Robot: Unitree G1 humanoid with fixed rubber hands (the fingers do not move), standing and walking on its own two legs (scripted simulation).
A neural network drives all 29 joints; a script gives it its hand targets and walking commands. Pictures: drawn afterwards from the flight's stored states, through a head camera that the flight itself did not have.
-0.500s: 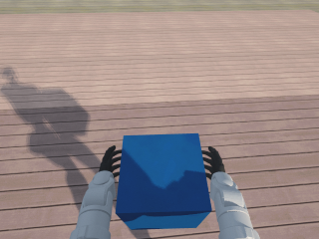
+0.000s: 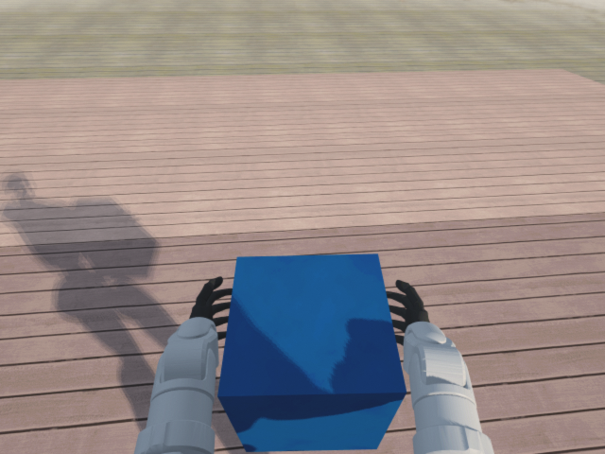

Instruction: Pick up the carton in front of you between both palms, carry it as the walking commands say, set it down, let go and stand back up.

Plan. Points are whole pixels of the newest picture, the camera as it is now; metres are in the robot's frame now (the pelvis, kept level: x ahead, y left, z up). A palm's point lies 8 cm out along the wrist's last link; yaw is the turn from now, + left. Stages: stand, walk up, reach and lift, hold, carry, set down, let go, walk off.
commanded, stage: reach and lift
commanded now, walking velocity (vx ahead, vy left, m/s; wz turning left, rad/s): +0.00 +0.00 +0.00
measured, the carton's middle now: (309, 356) +0.29 +0.00 -0.05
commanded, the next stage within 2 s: hold in 0.72 s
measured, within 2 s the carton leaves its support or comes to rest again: neither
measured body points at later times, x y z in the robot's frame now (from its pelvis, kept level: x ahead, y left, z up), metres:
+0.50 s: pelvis +0.02 +0.00 +0.01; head -0.01 +0.00 +0.46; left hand +0.32 +0.15 +0.03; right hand +0.32 -0.15 +0.03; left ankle +0.03 +0.13 -0.74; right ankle +0.02 -0.13 -0.74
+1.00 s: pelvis +0.01 +0.00 +0.01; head -0.04 +0.00 +0.45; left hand +0.31 +0.15 +0.05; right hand +0.31 -0.15 +0.05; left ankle +0.03 +0.13 -0.74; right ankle +0.02 -0.13 -0.74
